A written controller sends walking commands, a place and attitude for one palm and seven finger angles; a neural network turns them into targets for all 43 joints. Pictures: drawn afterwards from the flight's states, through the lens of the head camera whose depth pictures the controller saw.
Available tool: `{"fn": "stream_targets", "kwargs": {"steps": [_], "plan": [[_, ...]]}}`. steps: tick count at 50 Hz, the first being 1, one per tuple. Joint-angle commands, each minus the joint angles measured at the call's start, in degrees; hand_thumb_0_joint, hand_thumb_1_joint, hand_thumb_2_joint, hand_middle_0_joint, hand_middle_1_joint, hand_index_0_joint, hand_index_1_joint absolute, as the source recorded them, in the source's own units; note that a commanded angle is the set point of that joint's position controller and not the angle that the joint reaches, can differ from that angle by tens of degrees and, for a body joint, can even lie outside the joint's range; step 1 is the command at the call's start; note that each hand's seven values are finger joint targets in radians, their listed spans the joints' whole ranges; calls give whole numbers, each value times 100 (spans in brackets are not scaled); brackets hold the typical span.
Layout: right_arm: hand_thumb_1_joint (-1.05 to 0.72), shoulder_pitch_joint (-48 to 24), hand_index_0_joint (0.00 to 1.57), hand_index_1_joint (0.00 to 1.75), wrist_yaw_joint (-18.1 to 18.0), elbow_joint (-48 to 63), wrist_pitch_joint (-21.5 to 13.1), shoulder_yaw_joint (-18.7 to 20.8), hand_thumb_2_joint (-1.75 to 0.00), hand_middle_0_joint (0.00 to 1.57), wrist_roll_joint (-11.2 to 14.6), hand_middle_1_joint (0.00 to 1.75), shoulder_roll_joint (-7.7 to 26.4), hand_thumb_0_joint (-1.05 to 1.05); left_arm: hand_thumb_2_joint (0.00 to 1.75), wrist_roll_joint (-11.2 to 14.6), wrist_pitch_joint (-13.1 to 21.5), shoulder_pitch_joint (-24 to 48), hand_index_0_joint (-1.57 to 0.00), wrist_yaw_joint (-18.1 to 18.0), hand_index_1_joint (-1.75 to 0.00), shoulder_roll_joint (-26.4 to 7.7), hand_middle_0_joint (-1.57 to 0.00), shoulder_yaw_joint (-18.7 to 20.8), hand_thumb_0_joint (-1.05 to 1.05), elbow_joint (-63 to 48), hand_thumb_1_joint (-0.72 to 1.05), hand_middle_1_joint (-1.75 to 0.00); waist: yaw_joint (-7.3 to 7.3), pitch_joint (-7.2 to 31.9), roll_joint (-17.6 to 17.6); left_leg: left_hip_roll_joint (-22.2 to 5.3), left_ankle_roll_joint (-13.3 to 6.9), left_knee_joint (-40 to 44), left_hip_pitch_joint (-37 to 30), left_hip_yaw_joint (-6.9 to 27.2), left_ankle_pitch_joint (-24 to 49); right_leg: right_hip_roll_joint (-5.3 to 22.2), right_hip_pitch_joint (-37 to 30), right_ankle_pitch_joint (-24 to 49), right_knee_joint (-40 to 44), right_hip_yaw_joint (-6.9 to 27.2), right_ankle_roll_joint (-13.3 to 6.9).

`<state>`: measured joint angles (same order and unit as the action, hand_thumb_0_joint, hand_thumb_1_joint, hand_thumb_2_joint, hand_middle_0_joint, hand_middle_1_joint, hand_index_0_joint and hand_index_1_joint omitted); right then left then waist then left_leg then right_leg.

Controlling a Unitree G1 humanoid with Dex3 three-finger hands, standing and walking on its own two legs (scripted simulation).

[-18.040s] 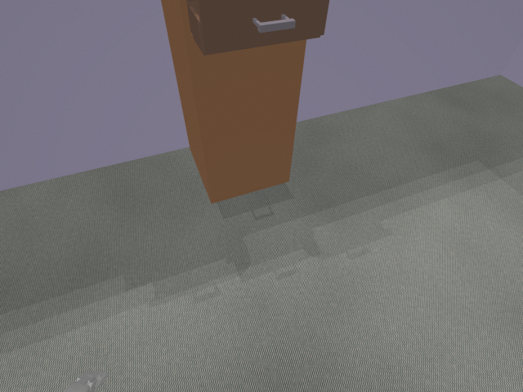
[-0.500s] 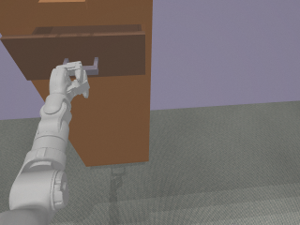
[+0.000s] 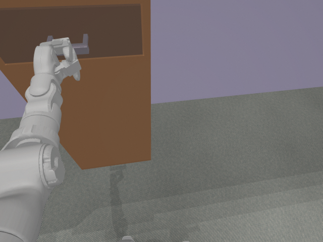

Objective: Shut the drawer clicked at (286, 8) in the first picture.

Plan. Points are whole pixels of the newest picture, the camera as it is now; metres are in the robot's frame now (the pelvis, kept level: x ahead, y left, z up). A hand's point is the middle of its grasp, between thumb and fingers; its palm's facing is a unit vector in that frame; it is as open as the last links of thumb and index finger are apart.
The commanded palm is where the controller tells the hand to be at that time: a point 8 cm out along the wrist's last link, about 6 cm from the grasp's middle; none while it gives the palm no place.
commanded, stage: push the drawer shut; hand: left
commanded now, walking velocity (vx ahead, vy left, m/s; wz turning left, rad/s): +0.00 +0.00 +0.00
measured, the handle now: (67, 44) +0.58 +0.21 +0.15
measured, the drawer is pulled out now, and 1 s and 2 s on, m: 0.00 0.00 0.00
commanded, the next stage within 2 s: pull the fist back off the drawer in 0.14 s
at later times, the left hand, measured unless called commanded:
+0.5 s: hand (76, 62) +0.51 +0.18 +0.15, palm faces +0.10 -0.99 -0.02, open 2.9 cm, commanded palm +0.50 +0.22 +0.15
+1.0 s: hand (77, 71) +0.49 +0.17 +0.14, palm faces +0.11 -0.99 +0.02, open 3.2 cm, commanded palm +0.46 +0.22 +0.15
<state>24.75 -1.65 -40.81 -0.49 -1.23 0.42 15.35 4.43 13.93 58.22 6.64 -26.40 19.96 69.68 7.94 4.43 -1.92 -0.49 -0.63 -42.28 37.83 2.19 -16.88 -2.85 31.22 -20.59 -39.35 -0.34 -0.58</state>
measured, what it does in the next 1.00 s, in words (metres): stands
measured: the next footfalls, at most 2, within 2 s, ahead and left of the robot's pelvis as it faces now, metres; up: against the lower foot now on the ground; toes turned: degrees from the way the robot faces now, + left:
none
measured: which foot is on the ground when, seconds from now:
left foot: down 0.00-1.00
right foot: down 0.00-1.00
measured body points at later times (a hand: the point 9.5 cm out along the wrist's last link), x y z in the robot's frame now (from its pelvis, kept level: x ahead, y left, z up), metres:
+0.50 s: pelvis -0.02 +0.00 -0.01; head +0.07 +0.01 +0.44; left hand +0.50 +0.23 +0.16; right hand -0.03 -0.27 -0.12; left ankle +0.03 +0.11 -0.71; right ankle -0.02 -0.12 -0.71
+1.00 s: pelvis +0.02 +0.00 +0.00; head +0.07 +0.00 +0.45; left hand +0.48 +0.23 +0.14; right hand +0.06 -0.26 -0.11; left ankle +0.03 +0.11 -0.71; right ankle -0.02 -0.12 -0.71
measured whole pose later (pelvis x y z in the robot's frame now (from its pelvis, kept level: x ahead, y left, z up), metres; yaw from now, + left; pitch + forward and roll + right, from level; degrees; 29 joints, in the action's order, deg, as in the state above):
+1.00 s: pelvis +0.02 +0.00 +0.00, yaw -1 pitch +11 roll -2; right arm 22.4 -1.1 -37.0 0.4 -0.8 1.9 14.6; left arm 7.6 9.9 43.3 4.5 -20.0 19.0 51.7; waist 5.4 5.7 -2.4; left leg -0.8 -0.9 -41.2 32.9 0.8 -18.9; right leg -3.0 26.4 -21.7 -37.6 1.1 -0.6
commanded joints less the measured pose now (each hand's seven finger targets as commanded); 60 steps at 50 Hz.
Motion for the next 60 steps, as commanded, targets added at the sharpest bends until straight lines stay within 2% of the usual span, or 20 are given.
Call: {"fn": "stream_targets", "kwargs": {"steps": [1, 2, 3, 5, 8, 10, 12, 16, 19, 20, 23, 30, 36, 40, 42, 43, 50, 52, 57, 60], "plan": [[-90, 642, 20, 30, -94, 373, -172, 346, -90, 20, -17, 30, 939, 0, 90, -13, 289, 3848, -140, -197, -160, -1314, -140, -79, 0, -1233, 90, -160, 454, 1866, -364, -45, -180, 344, -2029, 146, 692, -34, 448, 774, 703, -17, 30], [-90, 667, 20, 30, -92, 351, -188, 336, -90, 20, -20, 30, 949, 0, 90, -9, 283, 3880, -140, -213, -160, -1318, -140, -87, 0, -1152, 90, -160, 459, 1751, -385, -46, -176, 361, -1955, 170, 545, -35, 514, 643, 725, -13, 22], [-90, 726, 20, 30, -99, 317, -189, 342, -90, 20, -48, 30, 981, 0, 90, -21, 320, 3950, -140, -255, -160, -1541, -140, 96, 0, -1153, 90, -160, 466, 1796, -263, -48, -191, 342, -1904, 190, 555, -39, 450, 653, 710, -23, 14], [-90, 744, 20, 30, -100, 317, -209, 332, -90, 20, -37, 30, 984, 0, 90, -49, 372, 4125, -140, -267, -160, -1541, -140, 5, 0, -1207, 90, -160, 513, 1949, -451, -53, -181, 343, -2002, 207, 533, -32, 525, 603, 699, -8, 20], [-90, 772, 20, 30, -103, 271, -254, 322, -90, 20, -48, 30, 991, 0, 90, -65, 404, 4209, -140, -270, -160, -1331, -140, -223, 0, -1060, 90, -160, 638, 1813, -445, -63, -184, 323, -1907, 226, 241, -28, 712, 379, 725, -7, 22], [-90, 781, 20, 30, -120, 255, -289, 304, -90, 20, -30, 30, 1049, 0, 90, -55, 379, 4213, -140, -291, -160, -1524, -140, -141, 0, -895, 90, -160, 660, 1724, -422, -84, -186, 372, -1763, 230, -36, -11, 785, 190, 749, 8, 42], [-90, 787, 20, 30, -127, 250, -328, 278, -90, 20, -14, 30, 1055, 0, 90, -52, 371, 4364, -140, -284, -160, -1422, -140, -312, 0, -895, 90, -160, 692, 1730, -552, -92, -171, 419, -1748, 250, -208, -2, 846, 75, 736, 3, 43], [-90, 793, 20, 30, -123, 287, -364, 274, -90, 20, -24, 30, 1061, 0, 90, -45, 353, 4286, -140, -277, -160, -1460, -140, -258, 0, -853, 90, -160, 652, 1926, -519, -67, -178, 377, -1717, 269, -234, 9, 791, 53, 693, 0, 29], [-90, 794, 20, 30, -98, 286, -384, 280, -90, 20, -29, 30, 1035, 0, 90, -17, 336, 4238, -140, -281, -160, -1297, -140, -298, 0, -851, 90, -160, 637, 1971, -501, -54, -186, 341, -1766, 242, -129, 3, 776, 128, 689, -13, 35], [-90, 812, 20, 30, -93, 293, -378, 282, -90, 20, -42, 30, 1061, 0, 90, -10, 333, 4226, -140, -295, -160, -1576, -140, -77, 0, -861, 90, -160, 574, 2043, -477, -46, -186, 328, -1679, 239, -152, 2, 659, 118, 678, 2, 38], [-90, 788, 20, 30, -71, 336, -373, 288, -90, 20, -49, 30, 1028, 0, 90, -12, 338, 4165, -140, -269, -160, -1326, -140, -218, 0, -933, 90, -160, 573, 2051, -414, -34, -193, 319, -1722, 243, -60, -7, 626, 179, 660, -25, 20], [-90, 708, 20, 30, -48, 480, -309, 308, -90, 20, -15, 30, 1022, 0, 90, 77, 281, 3402, -140, -204, -160, -1508, -140, 86, 0, -990, 90, -160, 302, 2016, -216, -25, -194, 335, -1585, 124, 144, -24, 271, 380, 666, -25, 19], [-90, 550, 20, 30, -25, 689, -232, 340, -90, 20, 26, 30, 933, 0, 90, 170, 295, 2569, -140, -117, -160, -1238, -140, 84, 0, -1586, 90, -160, 14, 2127, -377, -19, -176, 351, -1904, 30, 740, -62, -31, 940, 595, -86, -24], [-90, 404, 20, 30, -8, 883, -173, 383, -90, 20, 67, 30, 904, 0, 90, 249, 229, 1763, -140, -124, -160, -1086, -140, 146, 0, -2248, 90, -160, -207, 2353, -255, -9, -184, 350, -2174, -15, 1263, -90, -353, 1452, 537, -120, -52], [-90, 267, 20, 30, -4, 956, -159, 387, -90, 20, 107, 30, 870, 0, 90, 308, 139, 1507, -140, -128, -160, -857, -140, 11, 0, -2608, 90, -160, -238, 2245, -322, -12, -174, 392, -2287, -35, 1370, -104, -396, 1558, 562, -141, -61], [-90, 250, 20, 30, -20, 933, -140, 393, -90, 20, 107, 30, 874, 0, 90, 317, 129, 1599, -140, -163, -160, -907, -140, 48, 0, -2796, 90, -160, -193, 2186, -218, -18, -192, 359, -2332, -33, 1485, -105, -439, 1682, 564, -139, -61], [-90, 21, 20, 30, -63, 934, -106, 405, -90, 20, 142, 30, 818, 0, 90, 359, -96, 1296, -140, -281, -160, -935, -140, 155, 0, -3511, 90, -160, -276, 2155, -158, 13, -198, 372, -2552, -71, 2077, -82, -762, 2387, 564, -97, -48], [-90, -53, 20, 30, -71, 928, -92, 391, -90, 20, 156, 30, 793, 0, 90, 348, -196, 1188, -140, -234, -160, -745, -140, -5, 0, -3458, 90, -160, -246, 2016, -140, 25, -198, 382, -2530, -84, 2054, -62, -741, 2424, 590, -105, -44], [-90, -393, 20, 30, -31, 1306, -59, 416, -90, 20, 226, 30, 752, 0, 90, 640, -532, -634, -140, 80, -160, -574, -140, 79, 0, -4505, 90, -160, -701, 2577, -176, 29, -198, 394, -2916, -173, 3227, -11, -1526, 3497, 503, -112, -64], [-90, -680, 20, 30, -36, 1483, -60, 388, -90, 20, 295, 30, 718, 0, 90, 865, -877, -1335, -140, 274, -160, -438, -140, 34, 0, -5004, 90, -160, -765, 2048, 192, 61, -241, 523, -2604, -260, 2904, 17, -1731, 3726, 616, -106, -6]]}}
